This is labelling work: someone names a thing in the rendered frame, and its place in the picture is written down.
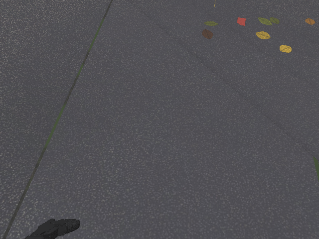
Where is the robot left hand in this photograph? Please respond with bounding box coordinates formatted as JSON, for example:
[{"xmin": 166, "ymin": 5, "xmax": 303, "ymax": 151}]
[{"xmin": 25, "ymin": 218, "xmax": 81, "ymax": 239}]

